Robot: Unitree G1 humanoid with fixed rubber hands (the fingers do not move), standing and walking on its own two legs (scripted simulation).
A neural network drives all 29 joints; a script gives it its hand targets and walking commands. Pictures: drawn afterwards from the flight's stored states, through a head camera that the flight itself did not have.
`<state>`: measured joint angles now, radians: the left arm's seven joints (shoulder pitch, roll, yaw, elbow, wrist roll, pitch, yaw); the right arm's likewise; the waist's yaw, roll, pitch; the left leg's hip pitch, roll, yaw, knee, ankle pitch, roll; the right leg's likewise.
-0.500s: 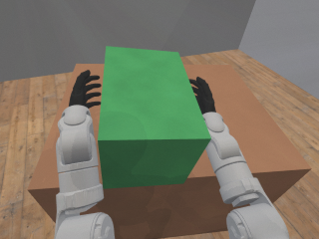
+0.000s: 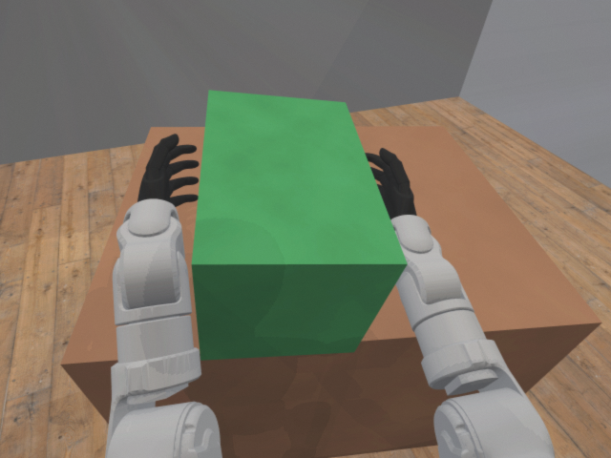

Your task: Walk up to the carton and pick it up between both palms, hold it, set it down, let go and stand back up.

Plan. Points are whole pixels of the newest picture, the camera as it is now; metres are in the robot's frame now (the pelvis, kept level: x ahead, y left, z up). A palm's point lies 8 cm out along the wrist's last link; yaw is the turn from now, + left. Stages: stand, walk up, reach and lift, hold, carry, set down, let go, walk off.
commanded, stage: set down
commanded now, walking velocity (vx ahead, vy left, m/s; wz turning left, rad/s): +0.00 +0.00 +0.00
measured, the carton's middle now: (280, 218) +0.39 +0.01 +0.14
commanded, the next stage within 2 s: none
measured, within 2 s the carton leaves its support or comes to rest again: neither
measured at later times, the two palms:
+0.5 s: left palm (159, 210) +0.39 +0.16 +0.16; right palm (378, 217) +0.39 -0.13 +0.14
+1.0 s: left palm (160, 216) +0.40 +0.17 +0.14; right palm (371, 220) +0.40 -0.12 +0.13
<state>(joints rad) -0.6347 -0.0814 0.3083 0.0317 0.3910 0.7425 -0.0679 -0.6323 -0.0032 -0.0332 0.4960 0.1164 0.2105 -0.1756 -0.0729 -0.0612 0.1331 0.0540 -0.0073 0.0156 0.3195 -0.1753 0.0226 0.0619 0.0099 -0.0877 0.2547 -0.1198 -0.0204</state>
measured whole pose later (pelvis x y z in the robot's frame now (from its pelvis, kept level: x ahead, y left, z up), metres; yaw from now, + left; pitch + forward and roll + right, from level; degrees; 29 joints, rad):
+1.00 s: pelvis +0.03 +0.01 +0.00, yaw +2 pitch -7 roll -2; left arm -0.57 -0.08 0.27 0.22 0.33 0.40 -0.03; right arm -0.56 0.02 -0.09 0.62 0.02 -0.11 -0.18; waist -0.03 -0.05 0.14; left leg -0.01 -0.01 -0.01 0.36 -0.23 0.03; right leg 0.03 0.01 -0.11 0.24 -0.15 -0.01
